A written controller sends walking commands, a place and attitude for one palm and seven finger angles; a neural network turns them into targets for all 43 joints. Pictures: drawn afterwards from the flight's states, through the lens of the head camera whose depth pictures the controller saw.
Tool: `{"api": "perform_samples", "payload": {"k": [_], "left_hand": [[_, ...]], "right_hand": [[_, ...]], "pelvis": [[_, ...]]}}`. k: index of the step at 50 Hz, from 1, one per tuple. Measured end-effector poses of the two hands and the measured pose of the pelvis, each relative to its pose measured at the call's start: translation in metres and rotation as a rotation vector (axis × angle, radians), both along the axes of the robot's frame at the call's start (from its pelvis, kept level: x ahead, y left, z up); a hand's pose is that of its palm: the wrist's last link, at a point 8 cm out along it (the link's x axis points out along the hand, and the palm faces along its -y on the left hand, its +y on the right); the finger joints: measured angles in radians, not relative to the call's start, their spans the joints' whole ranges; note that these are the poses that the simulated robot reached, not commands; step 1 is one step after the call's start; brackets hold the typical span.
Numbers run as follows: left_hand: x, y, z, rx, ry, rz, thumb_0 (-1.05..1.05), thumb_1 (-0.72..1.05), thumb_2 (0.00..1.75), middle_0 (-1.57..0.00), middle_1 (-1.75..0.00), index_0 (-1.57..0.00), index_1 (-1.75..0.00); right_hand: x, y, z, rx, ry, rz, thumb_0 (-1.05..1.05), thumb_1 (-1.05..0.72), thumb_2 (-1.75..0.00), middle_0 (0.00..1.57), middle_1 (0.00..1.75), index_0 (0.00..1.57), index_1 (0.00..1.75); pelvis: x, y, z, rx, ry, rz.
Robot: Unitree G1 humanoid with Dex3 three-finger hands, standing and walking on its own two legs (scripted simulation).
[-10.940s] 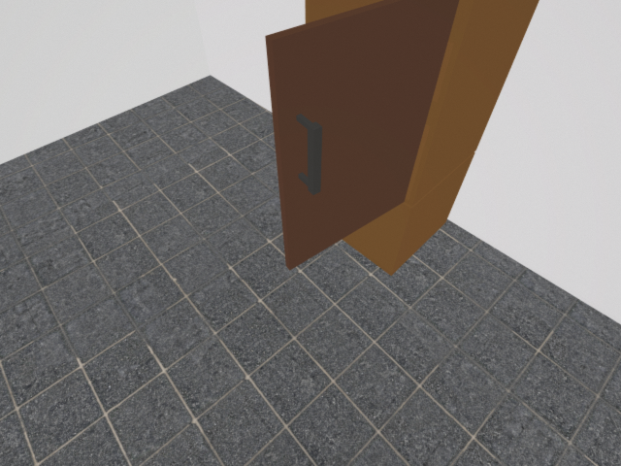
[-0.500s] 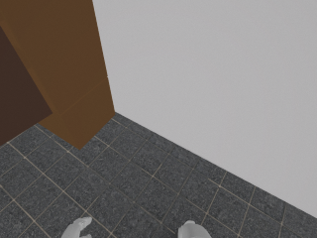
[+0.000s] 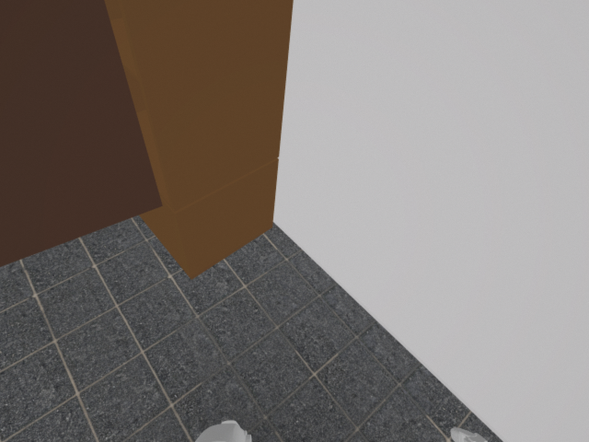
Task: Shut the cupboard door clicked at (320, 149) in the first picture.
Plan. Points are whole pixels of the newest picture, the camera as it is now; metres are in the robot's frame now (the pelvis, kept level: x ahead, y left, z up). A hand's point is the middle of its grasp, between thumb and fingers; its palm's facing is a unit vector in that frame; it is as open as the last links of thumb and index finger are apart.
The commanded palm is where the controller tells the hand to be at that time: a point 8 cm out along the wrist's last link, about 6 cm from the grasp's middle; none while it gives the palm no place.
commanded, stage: turn to face it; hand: left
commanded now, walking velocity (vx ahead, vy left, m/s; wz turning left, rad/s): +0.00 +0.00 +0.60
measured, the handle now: out of the picture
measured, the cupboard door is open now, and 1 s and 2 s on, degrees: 81 81 81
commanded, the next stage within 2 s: take the last steps up to it in 0.84 s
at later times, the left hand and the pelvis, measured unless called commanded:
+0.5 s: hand out of the picture +0.08 +0.21 -0.14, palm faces +0.25 -0.94 -0.24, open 7.4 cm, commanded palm none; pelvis +0.03 -0.02 +0.03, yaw +15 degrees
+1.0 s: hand out of the picture -0.06 +0.17 -0.17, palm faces +0.54 -0.82 -0.21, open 7.4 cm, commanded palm none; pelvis +0.02 -0.02 +0.01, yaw +30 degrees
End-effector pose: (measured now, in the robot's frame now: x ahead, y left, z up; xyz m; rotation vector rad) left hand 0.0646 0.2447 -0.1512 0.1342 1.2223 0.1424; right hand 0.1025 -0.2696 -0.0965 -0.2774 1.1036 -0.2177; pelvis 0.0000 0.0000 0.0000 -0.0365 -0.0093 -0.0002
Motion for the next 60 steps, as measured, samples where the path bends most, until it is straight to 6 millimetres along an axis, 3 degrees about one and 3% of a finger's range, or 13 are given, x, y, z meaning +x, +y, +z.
{"api": "perform_samples", "payload": {"k": [3, 6, 10, 15, 21, 27, 31, 38, 43, 49, 54, 60], "left_hand": [[-0.006, 0.019, 0.001, 0.023, 0.044, 0.037, 0.0, 0.91, 0.9, -0.2, -0.3, -0.2, -0.3], [-0.008, 0.032, 0.012, 0.032, 0.043, 0.068, 0.0, 0.91, 0.9, -0.2, -0.3, -0.2, -0.3], [-0.011, 0.04, 0.026, 0.042, 0.033, 0.103, 0.01, 0.91, 0.9, -0.2, -0.3, -0.2, -0.3], [-0.015, 0.04, 0.035, 0.054, 0.032, 0.149, 0.01, 0.91, 0.9, -0.2, -0.3, -0.2, -0.3], [-0.009, 0.026, 0.04, 0.064, 0.008, 0.197, 0.01, 0.91, 0.9, -0.2, -0.3, -0.2, -0.3], [0.002, -0.001, 0.047, 0.081, -0.057, 0.236, 0.01, 0.9, 0.9, -0.2, -0.3, -0.2, -0.3], [-0.006, -0.02, 0.049, 0.108, -0.088, 0.271, 0.01, 0.9, 0.9, -0.2, -0.3, -0.2, -0.3], [-0.042, -0.045, 0.052, 0.074, -0.053, 0.373, 0.01, 0.9, 0.9, -0.2, -0.3, -0.21, -0.3], [-0.082, -0.051, 0.042, 0.037, -0.01, 0.455, 0.01, 0.9, 0.9, -0.2, -0.3, -0.21, -0.3], [-0.149, -0.04, 0.015, -0.004, 0.11, 0.557, 0.01, 0.9, 0.9, -0.2, -0.3, -0.21, -0.3], [-0.174, -0.03, 0.023, -0.008, 0.17, 0.59, 0.01, 0.91, 0.9, -0.2, -0.3, -0.2, -0.3], [-0.162, -0.022, 0.04, 0.007, 0.113, 0.594, 0.01, 0.91, 0.9, -0.2, -0.3, -0.2, -0.3]], "right_hand": [[0.031, 0.008, 0.011, -0.03, -0.049, 0.053, 0.0, -0.91, -0.9, 0.19, 0.3, 0.2, 0.3], [0.048, 0.019, 0.02, -0.036, -0.045, 0.095, 0.0, -0.91, -0.9, 0.19, 0.3, 0.2, 0.3], [0.056, 0.034, 0.023, -0.01, -0.014, 0.136, 0.0, -0.91, -0.9, 0.2, 0.3, 0.2, 0.3], [0.052, 0.047, 0.016, 0.036, 0.053, 0.161, 0.0, -0.91, -0.9, 0.2, 0.3, 0.2, 0.3], [0.036, 0.043, 0.001, 0.071, 0.152, 0.174, 0.0, -0.91, -0.9, 0.2, 0.3, 0.2, 0.3], [0.027, 0.018, -0.015, 0.085, 0.23, 0.187, 0.0, -0.9, -0.9, 0.2, 0.3, 0.2, 0.3], [0.037, -0.002, -0.027, 0.091, 0.246, 0.213, 0.01, -0.91, -0.9, 0.2, 0.3, 0.2, 0.3], [0.076, -0.007, -0.014, 0.061, 0.224, 0.315, 0.01, -0.91, -0.9, 0.2, 0.3, 0.2, 0.3], [0.112, 0.019, -0.005, 0.03, 0.18, 0.419, 0.01, -0.91, -0.9, 0.19, 0.3, 0.2, 0.3], [0.147, 0.077, 0.001, 0.013, 0.053, 0.55, 0.01, -0.91, -0.9, 0.19, 0.3, 0.2, 0.3], [0.144, 0.109, 0.01, 0.037, 0.013, 0.606, 0.0, -0.91, -0.9, 0.2, 0.3, 0.2, 0.3], [0.115, 0.116, 0.002, 0.087, 0.088, 0.602, 0.0, -0.91, -0.9, 0.2, 0.3, 0.2, 0.3]], "pelvis": [[0.005, 0.008, 0.002, -0.003, 0.008, 0.018], [0.01, 0.012, 0.012, -0.007, 0.02, 0.044], [0.017, 0.015, 0.023, -0.016, 0.033, 0.08], [0.025, 0.012, 0.028, -0.022, 0.038, 0.137], [0.031, -0.001, 0.027, -0.016, 0.037, 0.21], [0.033, -0.026, 0.023, -0.002, 0.034, 0.288], [0.034, -0.043, 0.016, 0.021, 0.026, 0.335], [0.038, -0.049, 0.026, 0.046, 0.008, 0.439], [0.035, -0.042, 0.025, 0.057, 0.011, 0.488], [0.024, -0.02, 0.012, 0.044, 0.008, 0.525], [0.019, -0.012, 0.022, 0.025, 0.004, 0.531], [0.025, -0.004, 0.03, 0.019, 0.007, 0.556]]}}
